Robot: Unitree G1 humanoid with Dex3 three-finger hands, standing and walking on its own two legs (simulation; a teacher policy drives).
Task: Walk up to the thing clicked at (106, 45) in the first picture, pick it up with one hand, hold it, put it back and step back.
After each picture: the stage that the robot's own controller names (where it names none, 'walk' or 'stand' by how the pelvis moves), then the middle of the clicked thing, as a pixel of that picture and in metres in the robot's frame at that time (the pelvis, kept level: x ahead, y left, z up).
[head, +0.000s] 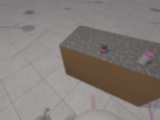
stand; (103, 47) +0.73 -0.12 -0.05
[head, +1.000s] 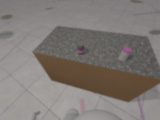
walk; (81, 48) +0.63 +0.13 -0.02
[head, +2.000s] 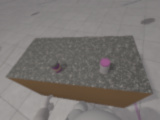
walk; (55, 66) +0.42 +0.31 -0.03
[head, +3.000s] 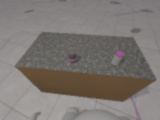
stand; (72, 56) +0.52 +0.18 -0.02
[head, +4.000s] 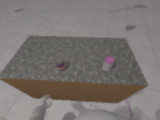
walk; (60, 64) +0.44 +0.25 -0.04
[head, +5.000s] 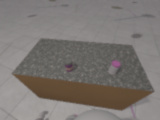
stand; (68, 65) +0.47 +0.21 -0.05
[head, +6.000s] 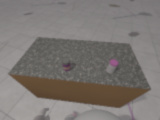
stand; (66, 64) +0.46 +0.22 -0.05
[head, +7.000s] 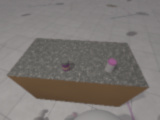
stand; (65, 64) +0.46 +0.23 -0.06
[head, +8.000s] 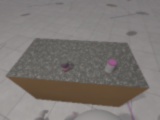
stand; (65, 65) +0.46 +0.23 -0.06
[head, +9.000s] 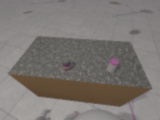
rise first; (66, 63) +0.46 +0.21 -0.05
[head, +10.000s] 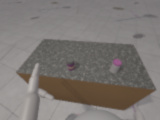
rise first; (70, 64) +0.48 +0.22 -0.05
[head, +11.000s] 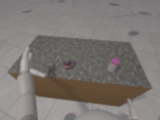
go down; (67, 63) +0.47 +0.20 -0.05
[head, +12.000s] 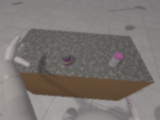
go down; (66, 58) +0.48 +0.19 -0.01
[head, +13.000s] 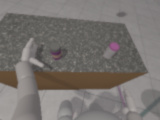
close in; (56, 51) +0.47 +0.20 +0.02
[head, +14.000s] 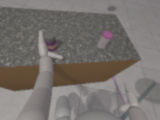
close; (50, 42) +0.53 +0.19 +0.06
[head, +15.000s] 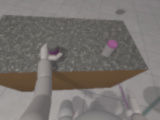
lift; (54, 51) +0.47 +0.21 +0.05
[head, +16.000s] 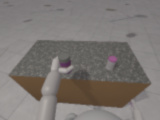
lift; (65, 63) +0.33 +0.16 +0.15
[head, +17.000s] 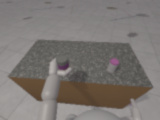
hold; (63, 65) +0.32 +0.18 +0.14
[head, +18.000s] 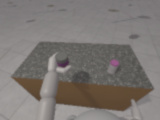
hold; (63, 62) +0.32 +0.18 +0.17
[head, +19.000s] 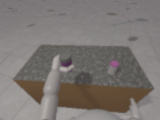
crouch; (66, 62) +0.33 +0.16 +0.17
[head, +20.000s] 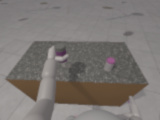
crouch; (61, 53) +0.42 +0.19 +0.16
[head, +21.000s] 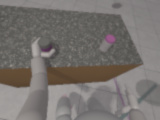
lower; (46, 47) +0.48 +0.23 +0.03
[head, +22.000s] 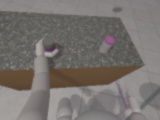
lower; (50, 47) +0.49 +0.21 +0.05
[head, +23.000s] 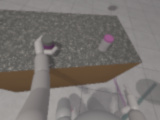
lower; (48, 45) +0.50 +0.21 +0.05
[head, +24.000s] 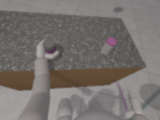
lower; (50, 49) +0.47 +0.21 +0.04
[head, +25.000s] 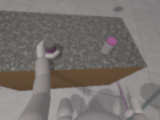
loosen; (50, 49) +0.48 +0.22 +0.04
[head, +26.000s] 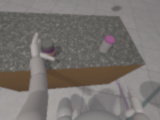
withdraw; (49, 49) +0.48 +0.22 +0.04
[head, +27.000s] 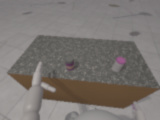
sink last; (69, 63) +0.45 +0.19 -0.01
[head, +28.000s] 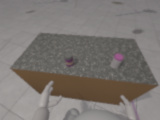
stand; (69, 59) +0.48 +0.21 -0.01
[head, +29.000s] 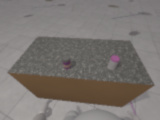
stand; (66, 62) +0.47 +0.21 -0.02
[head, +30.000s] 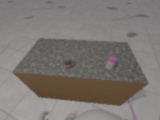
stand; (67, 62) +0.50 +0.22 -0.05
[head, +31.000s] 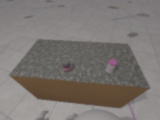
stand; (66, 65) +0.46 +0.22 -0.05
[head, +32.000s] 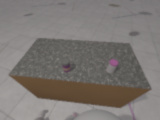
stand; (66, 65) +0.46 +0.22 -0.05
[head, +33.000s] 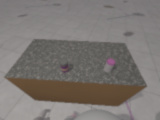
stand; (64, 65) +0.45 +0.23 -0.06
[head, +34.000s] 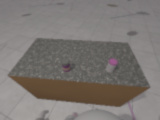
walk; (66, 65) +0.46 +0.22 -0.05
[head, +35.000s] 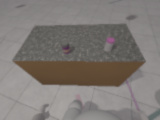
walk; (66, 47) +0.59 +0.25 -0.03
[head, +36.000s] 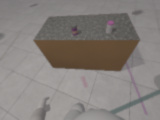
walk; (74, 29) +0.90 +0.23 -0.04
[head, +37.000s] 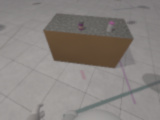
stand; (81, 25) +1.10 +0.17 -0.04
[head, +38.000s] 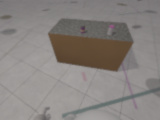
stand; (82, 28) +1.14 +0.16 -0.05
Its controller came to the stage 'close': yes
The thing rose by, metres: 0.23
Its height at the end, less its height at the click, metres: +0.00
